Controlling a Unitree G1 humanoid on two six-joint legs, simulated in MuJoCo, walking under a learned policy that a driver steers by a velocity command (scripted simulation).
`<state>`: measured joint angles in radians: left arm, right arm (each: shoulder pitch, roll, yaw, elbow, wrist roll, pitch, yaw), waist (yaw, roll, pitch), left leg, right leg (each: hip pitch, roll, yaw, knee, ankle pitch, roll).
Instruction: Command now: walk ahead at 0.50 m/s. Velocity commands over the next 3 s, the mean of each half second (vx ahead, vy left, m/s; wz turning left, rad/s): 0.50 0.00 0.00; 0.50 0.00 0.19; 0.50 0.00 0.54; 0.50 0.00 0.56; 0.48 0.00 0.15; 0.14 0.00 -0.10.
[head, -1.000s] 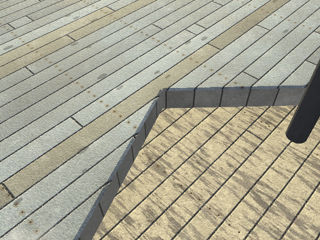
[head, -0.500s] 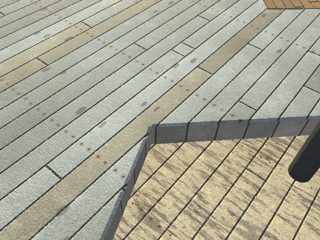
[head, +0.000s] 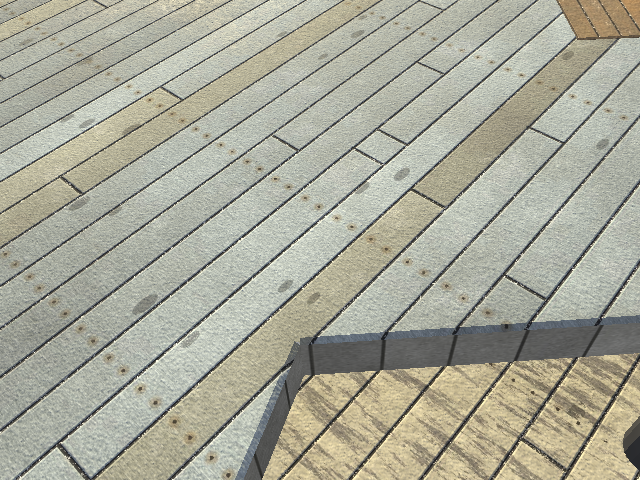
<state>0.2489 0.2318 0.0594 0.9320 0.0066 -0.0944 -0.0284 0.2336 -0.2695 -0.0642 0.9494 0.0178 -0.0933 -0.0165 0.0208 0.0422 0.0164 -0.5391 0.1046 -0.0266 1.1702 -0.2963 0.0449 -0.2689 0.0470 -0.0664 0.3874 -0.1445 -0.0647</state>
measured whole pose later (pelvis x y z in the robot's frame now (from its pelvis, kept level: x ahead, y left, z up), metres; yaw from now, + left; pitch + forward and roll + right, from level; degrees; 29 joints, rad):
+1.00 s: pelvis +0.52 -0.01 -0.01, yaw +6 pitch +3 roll -1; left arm 0.09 0.19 0.07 0.85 0.01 -0.09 0.00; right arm 0.44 -0.20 -0.05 0.99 0.02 -0.06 -0.03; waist -0.05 0.03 -0.01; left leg -0.24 0.02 -0.14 0.97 -0.51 0.00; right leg -0.38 -0.03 -0.06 0.52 -0.22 0.02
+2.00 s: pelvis +1.04 +0.19 +0.13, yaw +41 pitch +4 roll -2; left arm 0.03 0.27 0.05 0.64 0.00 -0.14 -0.01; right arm 0.41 -0.26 -0.05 0.79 0.02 -0.04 -0.01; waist -0.08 0.03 0.00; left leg -0.20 -0.12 -0.23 1.03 -0.48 0.05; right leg -0.46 0.07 -0.03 0.51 -0.12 -0.05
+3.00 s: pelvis +1.30 +0.46 +0.14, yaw +39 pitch +2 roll +1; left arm 0.18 0.27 0.06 0.72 0.01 0.00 0.02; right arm 0.15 -0.27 -0.06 0.78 -0.01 -0.01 -0.04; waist 0.01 0.01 0.01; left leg -0.39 -0.06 0.00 0.86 -0.51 -0.01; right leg -0.39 0.00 0.06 0.56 -0.22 0.00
